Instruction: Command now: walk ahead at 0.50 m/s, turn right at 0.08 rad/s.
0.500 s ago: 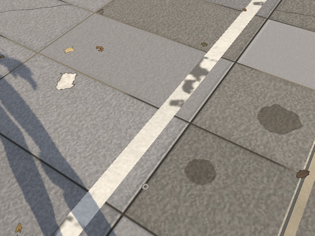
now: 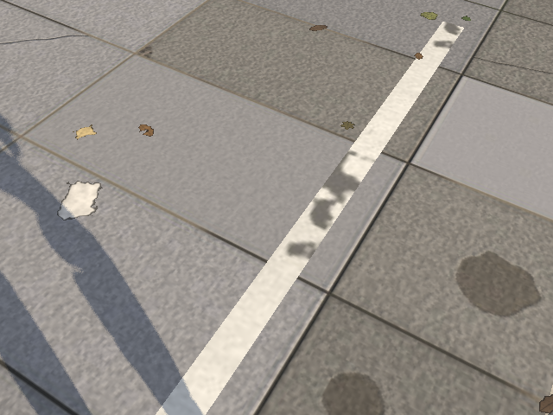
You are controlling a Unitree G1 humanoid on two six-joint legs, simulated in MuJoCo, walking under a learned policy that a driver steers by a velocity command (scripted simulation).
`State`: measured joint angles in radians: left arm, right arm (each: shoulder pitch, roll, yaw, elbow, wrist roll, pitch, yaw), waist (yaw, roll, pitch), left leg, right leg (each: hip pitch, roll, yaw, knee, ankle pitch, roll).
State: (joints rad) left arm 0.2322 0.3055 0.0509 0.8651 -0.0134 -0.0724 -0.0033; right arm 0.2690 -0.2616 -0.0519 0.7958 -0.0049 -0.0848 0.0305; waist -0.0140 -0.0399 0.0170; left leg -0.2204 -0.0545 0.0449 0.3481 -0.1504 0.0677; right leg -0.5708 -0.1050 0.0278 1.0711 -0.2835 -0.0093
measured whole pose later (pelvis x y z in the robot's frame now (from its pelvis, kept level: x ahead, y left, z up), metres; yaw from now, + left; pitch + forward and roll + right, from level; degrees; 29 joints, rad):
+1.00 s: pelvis +0.46 -0.10 -0.01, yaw -21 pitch +1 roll +0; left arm 0.22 0.27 0.05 0.79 0.00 0.05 0.03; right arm 0.11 -0.21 -0.02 0.78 -0.03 -0.03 0.01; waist 0.00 -0.02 0.04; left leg -0.39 -0.03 0.01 0.48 -0.10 0.04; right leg -0.35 -0.02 0.07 0.78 -0.46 0.06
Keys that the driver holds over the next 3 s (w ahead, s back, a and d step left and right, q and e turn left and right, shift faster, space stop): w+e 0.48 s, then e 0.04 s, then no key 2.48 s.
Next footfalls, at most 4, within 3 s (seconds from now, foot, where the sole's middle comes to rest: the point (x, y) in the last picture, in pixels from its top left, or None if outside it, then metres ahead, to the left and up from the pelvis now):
0.34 right None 0.34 -0.17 -0.78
0.78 left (296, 362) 0.62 -0.05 -0.78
1.06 right None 0.46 -0.25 -0.78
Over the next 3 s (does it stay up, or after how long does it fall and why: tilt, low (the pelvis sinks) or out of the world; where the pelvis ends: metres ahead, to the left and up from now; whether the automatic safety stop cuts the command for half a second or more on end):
stays up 0.51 -0.14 -0.01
